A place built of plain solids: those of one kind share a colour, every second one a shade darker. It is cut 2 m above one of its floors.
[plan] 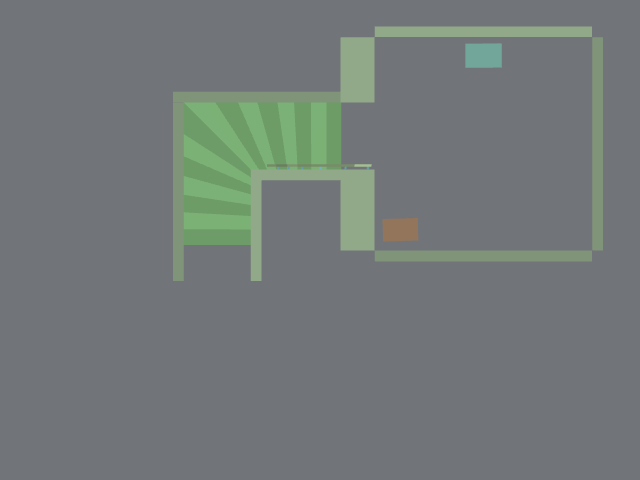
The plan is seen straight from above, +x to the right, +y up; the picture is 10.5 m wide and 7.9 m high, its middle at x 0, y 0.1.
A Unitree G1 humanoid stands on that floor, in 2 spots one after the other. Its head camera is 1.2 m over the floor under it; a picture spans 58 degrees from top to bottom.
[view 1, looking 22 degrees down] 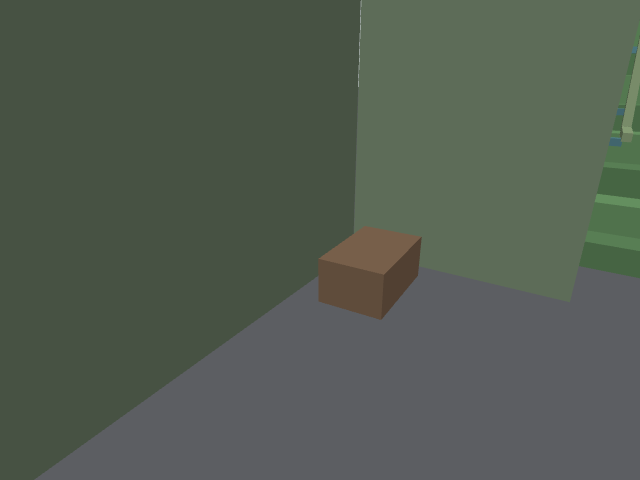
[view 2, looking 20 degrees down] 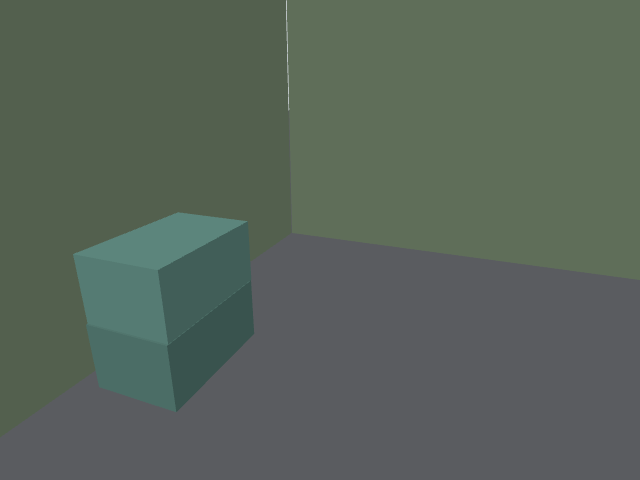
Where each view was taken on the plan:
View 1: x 3.37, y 1.20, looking -148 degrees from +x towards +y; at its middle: wall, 2.59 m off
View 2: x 1.35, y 1.92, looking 22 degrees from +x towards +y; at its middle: ground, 3.51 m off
